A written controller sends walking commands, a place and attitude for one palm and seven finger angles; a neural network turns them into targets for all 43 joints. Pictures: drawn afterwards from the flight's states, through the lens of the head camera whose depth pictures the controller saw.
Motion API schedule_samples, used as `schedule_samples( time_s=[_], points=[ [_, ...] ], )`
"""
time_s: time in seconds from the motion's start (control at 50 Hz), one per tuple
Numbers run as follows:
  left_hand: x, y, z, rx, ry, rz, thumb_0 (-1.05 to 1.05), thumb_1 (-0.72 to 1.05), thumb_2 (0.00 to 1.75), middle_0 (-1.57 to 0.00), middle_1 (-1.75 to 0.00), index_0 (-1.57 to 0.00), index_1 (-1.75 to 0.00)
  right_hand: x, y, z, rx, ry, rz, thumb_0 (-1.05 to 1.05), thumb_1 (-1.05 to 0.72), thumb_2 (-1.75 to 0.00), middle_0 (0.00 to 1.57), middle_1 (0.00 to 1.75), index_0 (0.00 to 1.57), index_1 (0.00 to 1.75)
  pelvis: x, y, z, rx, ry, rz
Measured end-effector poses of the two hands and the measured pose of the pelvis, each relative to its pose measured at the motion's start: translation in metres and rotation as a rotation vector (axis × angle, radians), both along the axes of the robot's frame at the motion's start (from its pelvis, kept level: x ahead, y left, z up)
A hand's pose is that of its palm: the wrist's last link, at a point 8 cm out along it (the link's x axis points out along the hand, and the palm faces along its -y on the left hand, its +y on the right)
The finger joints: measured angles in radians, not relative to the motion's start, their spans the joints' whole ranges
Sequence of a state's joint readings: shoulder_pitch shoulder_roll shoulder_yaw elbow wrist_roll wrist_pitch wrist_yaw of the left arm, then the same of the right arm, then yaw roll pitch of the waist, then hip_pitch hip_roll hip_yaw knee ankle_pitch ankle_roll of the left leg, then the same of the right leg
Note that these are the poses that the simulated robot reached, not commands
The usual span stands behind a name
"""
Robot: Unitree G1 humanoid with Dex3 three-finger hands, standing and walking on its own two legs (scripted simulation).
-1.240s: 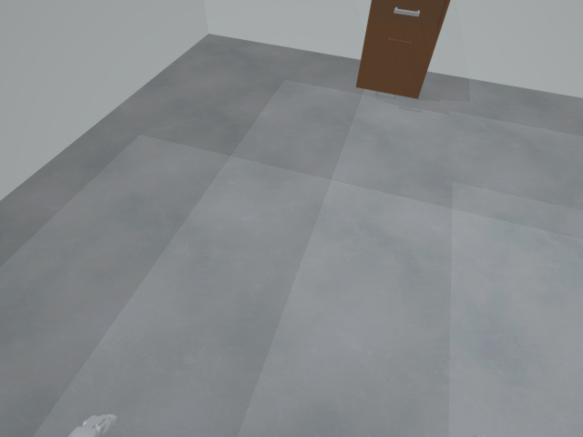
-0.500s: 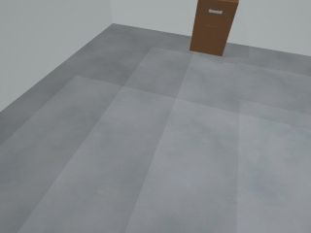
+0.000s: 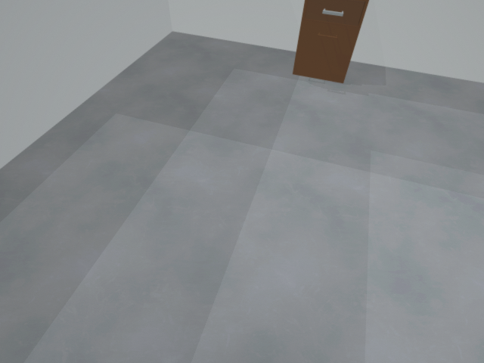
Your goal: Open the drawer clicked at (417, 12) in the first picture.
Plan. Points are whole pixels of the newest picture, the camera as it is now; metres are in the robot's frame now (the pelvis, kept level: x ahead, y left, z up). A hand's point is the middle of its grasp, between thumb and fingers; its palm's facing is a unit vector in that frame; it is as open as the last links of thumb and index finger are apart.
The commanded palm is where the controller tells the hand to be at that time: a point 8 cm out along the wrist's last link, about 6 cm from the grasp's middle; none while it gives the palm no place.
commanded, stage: look at it before walking up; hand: left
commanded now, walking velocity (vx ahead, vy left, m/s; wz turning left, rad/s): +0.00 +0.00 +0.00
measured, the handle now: (333, 12) +2.39 -0.55 -0.24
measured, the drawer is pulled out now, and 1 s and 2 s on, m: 0.00 0.00 0.00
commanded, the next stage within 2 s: walk to a spot facing it in 0.50 s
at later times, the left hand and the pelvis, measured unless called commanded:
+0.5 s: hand out of the picture +0.09 +0.25 -0.16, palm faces -0.03 -0.94 -0.34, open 7.4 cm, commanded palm none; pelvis +0.01 +0.00 +0.00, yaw +0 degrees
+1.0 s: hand out of the picture +0.08 +0.17 -0.19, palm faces -0.08 -0.97 -0.21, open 7.4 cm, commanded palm none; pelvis +0.08 -0.03 -0.02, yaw -7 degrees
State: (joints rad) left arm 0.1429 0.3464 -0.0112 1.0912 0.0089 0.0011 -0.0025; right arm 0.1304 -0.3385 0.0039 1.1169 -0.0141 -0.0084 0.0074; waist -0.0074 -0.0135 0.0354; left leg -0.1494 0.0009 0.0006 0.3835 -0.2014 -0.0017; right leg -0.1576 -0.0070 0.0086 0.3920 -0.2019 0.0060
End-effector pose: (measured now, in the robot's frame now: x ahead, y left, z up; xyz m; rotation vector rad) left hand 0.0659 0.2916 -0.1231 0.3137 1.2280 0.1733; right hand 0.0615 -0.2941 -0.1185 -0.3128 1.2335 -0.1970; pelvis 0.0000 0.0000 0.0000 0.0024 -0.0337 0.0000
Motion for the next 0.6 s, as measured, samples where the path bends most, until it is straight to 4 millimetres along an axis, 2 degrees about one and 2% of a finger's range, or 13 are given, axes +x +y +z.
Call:
schedule_samples(
  time_s=[0.36,0.6],
  points=[
    [0.013,0.003,0.004,0.007,-0.022,-0.001,0.01,0.9,0.9,-0.2,-0.3,-0.2,-0.3,0.022,0.002,0.004,-0.002,-0.039,0.017,0.01,-0.9,-0.9,0.21,0.3,0.2,0.3,0.006,0.001,0.001,0.001,-0.002,0.0],
    [0.013,0.004,0.004,0.01,-0.014,-0.003,0.01,0.9,0.9,-0.2,-0.3,-0.2,-0.3,0.024,0.001,0.004,-0.001,-0.034,0.014,0.01,-0.9,-0.9,0.21,0.3,0.2,0.3,0.008,0.001,0.001,0.0,-0.001,-0.002]
  ],
)
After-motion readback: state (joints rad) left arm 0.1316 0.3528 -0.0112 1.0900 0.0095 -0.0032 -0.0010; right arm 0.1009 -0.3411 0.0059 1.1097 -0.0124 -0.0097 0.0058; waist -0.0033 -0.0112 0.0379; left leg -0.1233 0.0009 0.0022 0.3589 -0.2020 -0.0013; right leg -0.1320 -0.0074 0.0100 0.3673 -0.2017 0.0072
